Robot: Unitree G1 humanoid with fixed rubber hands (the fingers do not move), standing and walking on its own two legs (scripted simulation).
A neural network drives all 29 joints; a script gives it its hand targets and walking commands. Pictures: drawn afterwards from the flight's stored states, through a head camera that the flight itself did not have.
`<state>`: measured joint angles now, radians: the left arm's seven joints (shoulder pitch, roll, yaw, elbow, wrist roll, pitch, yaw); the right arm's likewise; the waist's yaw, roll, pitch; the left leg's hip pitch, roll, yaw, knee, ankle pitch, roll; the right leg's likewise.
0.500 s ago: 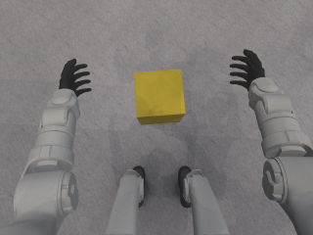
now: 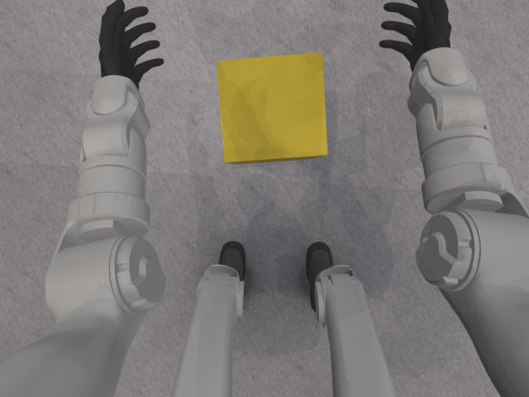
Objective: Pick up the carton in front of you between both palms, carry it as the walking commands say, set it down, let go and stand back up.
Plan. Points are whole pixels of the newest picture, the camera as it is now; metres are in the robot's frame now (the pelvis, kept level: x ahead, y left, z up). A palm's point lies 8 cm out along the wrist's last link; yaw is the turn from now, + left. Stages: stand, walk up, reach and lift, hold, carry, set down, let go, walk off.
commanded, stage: reach and lift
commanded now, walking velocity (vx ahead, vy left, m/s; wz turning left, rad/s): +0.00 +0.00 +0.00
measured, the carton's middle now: (272, 118) +0.52 +0.01 -0.51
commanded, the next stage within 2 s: none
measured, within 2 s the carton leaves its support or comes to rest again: leaves its support in 1.62 s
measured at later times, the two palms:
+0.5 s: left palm (175, 117) +0.50 +0.21 -0.37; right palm (367, 102) +0.53 -0.17 -0.37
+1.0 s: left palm (189, 120) +0.51 +0.20 -0.44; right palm (350, 108) +0.53 -0.15 -0.44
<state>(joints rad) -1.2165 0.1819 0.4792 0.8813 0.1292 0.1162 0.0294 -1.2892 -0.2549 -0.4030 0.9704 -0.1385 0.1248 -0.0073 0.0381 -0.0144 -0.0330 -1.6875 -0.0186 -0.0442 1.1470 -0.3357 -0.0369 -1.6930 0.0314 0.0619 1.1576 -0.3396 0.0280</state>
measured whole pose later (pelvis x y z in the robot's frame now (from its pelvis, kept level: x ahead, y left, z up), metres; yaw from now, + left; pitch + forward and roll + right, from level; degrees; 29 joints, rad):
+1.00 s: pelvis -0.05 +0.00 -0.27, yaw +1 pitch +37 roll +1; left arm -1.57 0.37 0.14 1.17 -0.20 0.07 0.11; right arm -1.62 -0.40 -0.06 1.20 0.19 0.08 -0.10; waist 0.03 0.00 0.42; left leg -2.25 -0.03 -0.04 2.22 -0.62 -0.05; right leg -2.25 0.05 0.05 2.23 -0.63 0.05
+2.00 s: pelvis -0.07 +0.00 -0.18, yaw +0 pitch +43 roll +0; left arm -1.24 0.05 0.55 0.82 0.26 0.37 0.05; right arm -1.25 -0.08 -0.50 0.85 -0.25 0.37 -0.05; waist 0.02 0.00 -0.07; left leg -2.12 -0.11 -0.09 1.86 -0.50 -0.08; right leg -2.12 0.12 0.10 1.87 -0.51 0.08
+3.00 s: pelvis +0.01 +0.00 +0.07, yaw +0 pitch +23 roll +0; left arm -0.50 -0.13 0.38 0.56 0.23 0.36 0.03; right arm -0.49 0.13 -0.36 0.57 -0.22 0.36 -0.03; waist 0.01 0.00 -0.20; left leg -0.97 -0.07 -0.14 0.96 -0.38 -0.04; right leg -0.97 0.08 0.14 0.96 -0.38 0.04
